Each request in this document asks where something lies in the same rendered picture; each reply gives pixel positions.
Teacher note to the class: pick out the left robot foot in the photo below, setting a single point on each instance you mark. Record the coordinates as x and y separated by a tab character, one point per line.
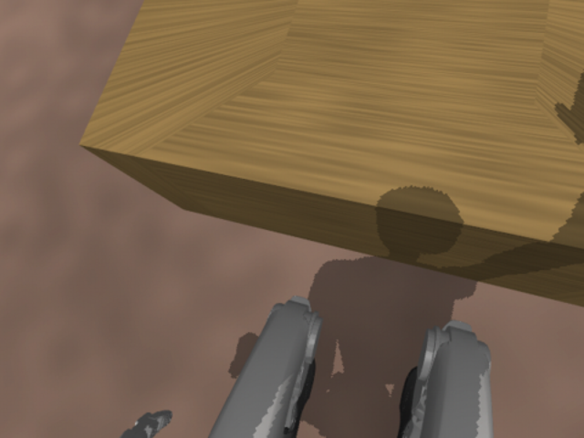
302	399

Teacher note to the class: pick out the right robot foot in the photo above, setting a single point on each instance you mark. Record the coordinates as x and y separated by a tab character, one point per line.
406	402

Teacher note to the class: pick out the left robot hand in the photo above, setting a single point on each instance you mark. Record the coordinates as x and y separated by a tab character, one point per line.
148	425

